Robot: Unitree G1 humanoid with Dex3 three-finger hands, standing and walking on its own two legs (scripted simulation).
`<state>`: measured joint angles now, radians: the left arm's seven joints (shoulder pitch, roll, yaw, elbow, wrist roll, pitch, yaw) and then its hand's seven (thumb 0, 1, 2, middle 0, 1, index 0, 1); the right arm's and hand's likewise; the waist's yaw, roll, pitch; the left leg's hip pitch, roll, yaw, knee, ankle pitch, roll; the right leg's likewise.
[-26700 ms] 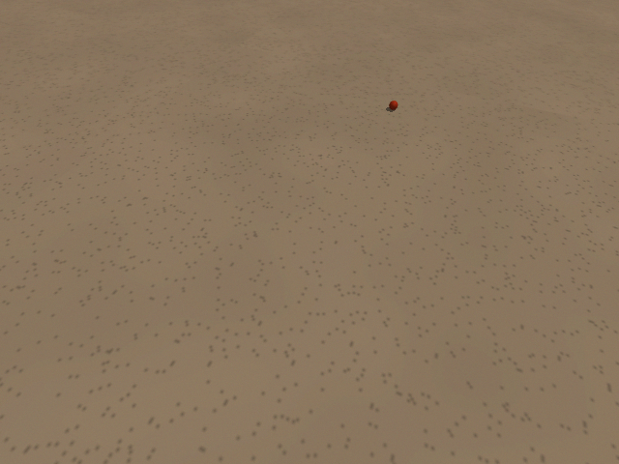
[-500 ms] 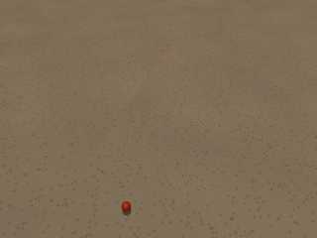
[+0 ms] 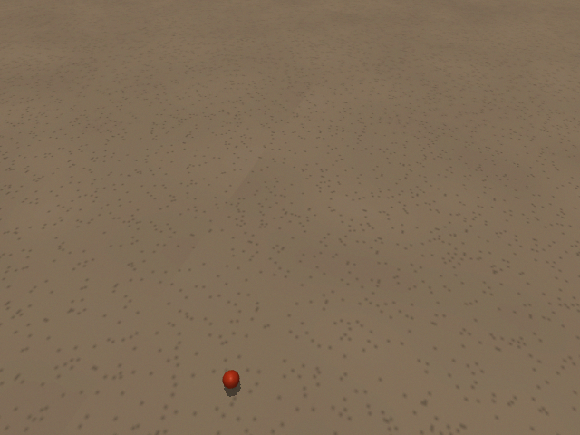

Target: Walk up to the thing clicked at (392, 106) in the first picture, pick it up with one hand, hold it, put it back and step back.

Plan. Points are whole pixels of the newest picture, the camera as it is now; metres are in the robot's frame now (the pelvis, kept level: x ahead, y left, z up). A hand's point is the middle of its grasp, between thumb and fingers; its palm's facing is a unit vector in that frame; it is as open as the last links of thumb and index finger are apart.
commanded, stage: stand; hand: left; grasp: from above
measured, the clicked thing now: (231, 379) +0.41 +0.18 -0.76
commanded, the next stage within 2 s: rise first in 0.38 s
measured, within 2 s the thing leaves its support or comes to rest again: neither
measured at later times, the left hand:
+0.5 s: hand out of the picture +0.07 +0.25 -0.16, palm faces -0.04 -0.94 -0.34, open 7.4 cm
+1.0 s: hand out of the picture +0.14 +0.25 -0.21, palm faces -0.11 -0.90 -0.42, open 12.9 cm
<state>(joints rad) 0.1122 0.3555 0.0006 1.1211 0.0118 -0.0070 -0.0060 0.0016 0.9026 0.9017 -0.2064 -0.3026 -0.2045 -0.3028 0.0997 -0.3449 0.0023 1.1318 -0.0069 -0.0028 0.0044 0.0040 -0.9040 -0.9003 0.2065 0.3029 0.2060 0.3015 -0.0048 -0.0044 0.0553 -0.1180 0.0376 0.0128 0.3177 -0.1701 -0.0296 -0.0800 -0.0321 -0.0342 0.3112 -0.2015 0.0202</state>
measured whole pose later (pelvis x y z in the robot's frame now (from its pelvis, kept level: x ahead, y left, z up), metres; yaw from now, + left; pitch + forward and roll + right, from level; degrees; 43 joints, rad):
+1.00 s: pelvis -0.01 +0.01 -0.06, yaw -1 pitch +13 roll -1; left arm 0.09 0.30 0.15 0.77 0.21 0.11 0.01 0.00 -0.29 0.90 -0.19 -0.92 -0.19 -0.92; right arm 0.24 -0.24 -0.05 0.65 0.02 -0.06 -0.01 0.01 -0.90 -0.90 0.21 0.30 0.21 0.30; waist -0.03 0.00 -0.06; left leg -0.71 0.05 0.00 0.91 -0.42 -0.02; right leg -0.66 -0.04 -0.02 0.89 -0.45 0.03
